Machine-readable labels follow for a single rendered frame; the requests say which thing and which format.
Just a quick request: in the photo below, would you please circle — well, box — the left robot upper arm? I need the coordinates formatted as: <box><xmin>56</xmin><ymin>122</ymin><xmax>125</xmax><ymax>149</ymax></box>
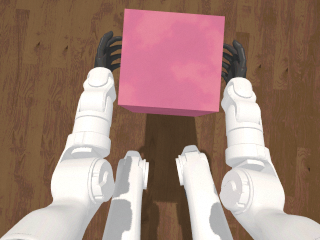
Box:
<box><xmin>0</xmin><ymin>157</ymin><xmax>115</xmax><ymax>240</ymax></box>

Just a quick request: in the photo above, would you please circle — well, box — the right robot upper arm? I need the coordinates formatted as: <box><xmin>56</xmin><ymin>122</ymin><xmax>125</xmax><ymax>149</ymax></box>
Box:
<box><xmin>219</xmin><ymin>167</ymin><xmax>320</xmax><ymax>240</ymax></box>

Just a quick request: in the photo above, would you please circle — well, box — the robot right shin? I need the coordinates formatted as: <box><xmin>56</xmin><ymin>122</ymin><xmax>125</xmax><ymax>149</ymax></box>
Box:
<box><xmin>180</xmin><ymin>145</ymin><xmax>210</xmax><ymax>189</ymax></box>

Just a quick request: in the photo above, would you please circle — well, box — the robot left forearm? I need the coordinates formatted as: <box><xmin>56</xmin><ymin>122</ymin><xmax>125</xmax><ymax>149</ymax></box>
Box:
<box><xmin>51</xmin><ymin>67</ymin><xmax>117</xmax><ymax>196</ymax></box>

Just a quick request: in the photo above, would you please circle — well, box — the carton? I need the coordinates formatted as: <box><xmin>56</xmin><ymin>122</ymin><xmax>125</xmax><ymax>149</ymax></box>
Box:
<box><xmin>118</xmin><ymin>8</ymin><xmax>225</xmax><ymax>117</ymax></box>

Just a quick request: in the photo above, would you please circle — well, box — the robot right thigh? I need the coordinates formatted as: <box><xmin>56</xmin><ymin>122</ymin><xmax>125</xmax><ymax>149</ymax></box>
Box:
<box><xmin>175</xmin><ymin>150</ymin><xmax>233</xmax><ymax>240</ymax></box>

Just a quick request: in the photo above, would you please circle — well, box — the left robot hand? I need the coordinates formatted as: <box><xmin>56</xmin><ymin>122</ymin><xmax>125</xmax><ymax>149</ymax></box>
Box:
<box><xmin>94</xmin><ymin>30</ymin><xmax>123</xmax><ymax>72</ymax></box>

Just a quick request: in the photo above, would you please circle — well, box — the right robot hand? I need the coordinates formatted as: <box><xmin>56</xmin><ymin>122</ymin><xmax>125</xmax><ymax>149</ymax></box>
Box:
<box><xmin>221</xmin><ymin>40</ymin><xmax>247</xmax><ymax>86</ymax></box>

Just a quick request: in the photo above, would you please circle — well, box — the robot right forearm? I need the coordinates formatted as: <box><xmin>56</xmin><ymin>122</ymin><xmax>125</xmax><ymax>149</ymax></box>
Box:
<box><xmin>221</xmin><ymin>77</ymin><xmax>285</xmax><ymax>200</ymax></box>

